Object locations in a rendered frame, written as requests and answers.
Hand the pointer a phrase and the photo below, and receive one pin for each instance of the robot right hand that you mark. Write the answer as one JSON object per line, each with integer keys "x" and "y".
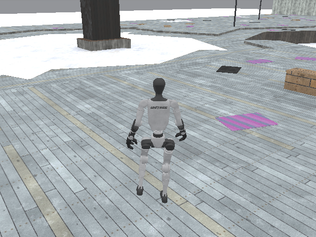
{"x": 179, "y": 134}

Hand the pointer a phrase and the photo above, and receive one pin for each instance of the robot left hand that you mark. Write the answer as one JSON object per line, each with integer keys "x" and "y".
{"x": 128, "y": 142}

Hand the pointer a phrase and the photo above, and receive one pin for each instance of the right robot forearm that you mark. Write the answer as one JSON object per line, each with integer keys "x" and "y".
{"x": 182, "y": 128}

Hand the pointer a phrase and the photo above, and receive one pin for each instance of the left robot upper arm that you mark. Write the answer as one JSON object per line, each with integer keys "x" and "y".
{"x": 140, "y": 112}

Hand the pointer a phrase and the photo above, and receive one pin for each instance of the robot left thigh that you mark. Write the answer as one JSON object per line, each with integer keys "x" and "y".
{"x": 145, "y": 146}

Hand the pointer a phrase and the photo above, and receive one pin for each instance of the left robot forearm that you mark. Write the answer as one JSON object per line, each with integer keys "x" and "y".
{"x": 133, "y": 131}

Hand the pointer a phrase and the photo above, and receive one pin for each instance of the robot left shin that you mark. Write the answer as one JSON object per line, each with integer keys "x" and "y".
{"x": 142, "y": 170}

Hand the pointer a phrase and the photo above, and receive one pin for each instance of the right robot upper arm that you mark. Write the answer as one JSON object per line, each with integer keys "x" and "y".
{"x": 176, "y": 111}

